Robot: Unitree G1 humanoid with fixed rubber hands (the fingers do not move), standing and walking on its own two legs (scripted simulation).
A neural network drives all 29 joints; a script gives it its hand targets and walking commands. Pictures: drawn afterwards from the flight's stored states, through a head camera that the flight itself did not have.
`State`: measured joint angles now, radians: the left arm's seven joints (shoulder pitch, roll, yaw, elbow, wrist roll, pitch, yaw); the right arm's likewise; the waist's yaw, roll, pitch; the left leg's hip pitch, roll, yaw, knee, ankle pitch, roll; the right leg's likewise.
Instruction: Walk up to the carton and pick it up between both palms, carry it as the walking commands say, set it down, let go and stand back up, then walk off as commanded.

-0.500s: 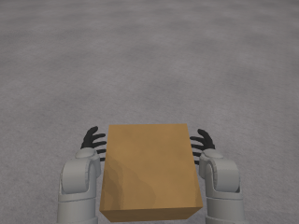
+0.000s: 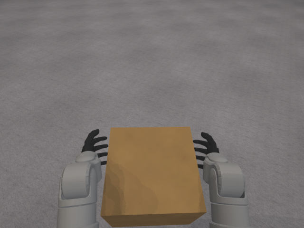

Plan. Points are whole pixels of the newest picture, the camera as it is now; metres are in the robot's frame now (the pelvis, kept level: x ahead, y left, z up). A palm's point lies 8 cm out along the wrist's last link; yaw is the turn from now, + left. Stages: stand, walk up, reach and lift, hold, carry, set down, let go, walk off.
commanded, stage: carry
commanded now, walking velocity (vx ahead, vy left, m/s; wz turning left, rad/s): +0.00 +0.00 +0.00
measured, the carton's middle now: (151, 177) +0.29 +0.00 +0.00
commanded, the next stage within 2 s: none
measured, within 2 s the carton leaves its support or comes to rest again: neither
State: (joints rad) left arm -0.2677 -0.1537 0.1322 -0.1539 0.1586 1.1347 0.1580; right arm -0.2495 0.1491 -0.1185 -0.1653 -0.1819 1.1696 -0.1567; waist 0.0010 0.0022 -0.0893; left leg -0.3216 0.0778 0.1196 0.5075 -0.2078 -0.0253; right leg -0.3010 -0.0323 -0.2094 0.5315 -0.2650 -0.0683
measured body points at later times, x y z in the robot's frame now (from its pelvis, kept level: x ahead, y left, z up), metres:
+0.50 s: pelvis -0.01 +0.05 -0.01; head +0.00 +0.04 +0.44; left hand +0.29 +0.21 +0.08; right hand +0.29 -0.09 +0.06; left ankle +0.03 +0.14 -0.73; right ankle +0.02 -0.07 -0.73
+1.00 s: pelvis -0.04 +0.11 +0.00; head -0.02 +0.09 +0.45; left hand +0.27 +0.25 +0.08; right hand +0.26 -0.05 +0.06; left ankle +0.00 +0.18 -0.71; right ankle -0.07 +0.00 -0.73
